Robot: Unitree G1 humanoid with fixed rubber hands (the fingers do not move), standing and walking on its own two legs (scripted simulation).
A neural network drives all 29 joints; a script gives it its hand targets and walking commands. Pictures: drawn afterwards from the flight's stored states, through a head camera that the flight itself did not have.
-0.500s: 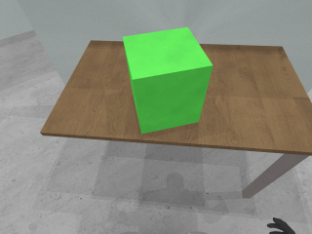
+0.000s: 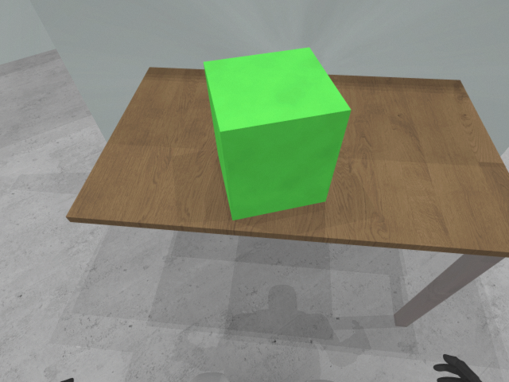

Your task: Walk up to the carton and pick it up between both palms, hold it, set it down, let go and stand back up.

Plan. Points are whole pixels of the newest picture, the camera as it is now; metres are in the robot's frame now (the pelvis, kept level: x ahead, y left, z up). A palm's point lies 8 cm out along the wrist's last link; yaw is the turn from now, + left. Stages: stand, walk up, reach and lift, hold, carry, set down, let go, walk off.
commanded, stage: walk up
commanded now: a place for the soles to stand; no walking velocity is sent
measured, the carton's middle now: (269, 137) +0.55 -0.02 +0.03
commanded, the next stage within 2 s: reach and lift in 1.76 s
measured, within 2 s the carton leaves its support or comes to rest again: neither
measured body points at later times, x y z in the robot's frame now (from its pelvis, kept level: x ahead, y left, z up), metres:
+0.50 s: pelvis +0.05 +0.07 +0.02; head +0.07 +0.12 +0.46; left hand +0.13 +0.39 -0.12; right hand +0.15 -0.27 -0.04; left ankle +0.06 +0.13 -0.72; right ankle +0.07 -0.09 -0.67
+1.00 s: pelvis +0.06 +0.03 +0.01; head +0.09 +0.00 +0.46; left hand +0.15 +0.35 -0.08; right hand +0.15 -0.30 -0.11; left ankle +0.05 +0.15 -0.71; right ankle +0.07 -0.08 -0.72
